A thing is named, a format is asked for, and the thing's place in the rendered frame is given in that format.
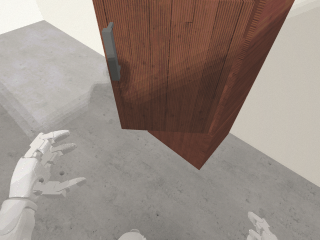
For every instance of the handle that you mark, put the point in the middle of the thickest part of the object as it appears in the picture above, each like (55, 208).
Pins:
(110, 48)

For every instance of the left robot shin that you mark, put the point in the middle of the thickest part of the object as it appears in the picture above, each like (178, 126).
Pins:
(135, 230)

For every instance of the left robot hand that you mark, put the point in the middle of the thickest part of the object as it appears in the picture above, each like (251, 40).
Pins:
(25, 179)

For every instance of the cupboard door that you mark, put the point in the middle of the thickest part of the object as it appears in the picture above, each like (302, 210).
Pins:
(175, 58)

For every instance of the right robot hand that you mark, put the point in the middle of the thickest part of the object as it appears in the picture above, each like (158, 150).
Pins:
(262, 228)

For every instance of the left robot forearm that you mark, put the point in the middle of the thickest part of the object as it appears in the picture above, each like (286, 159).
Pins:
(17, 219)

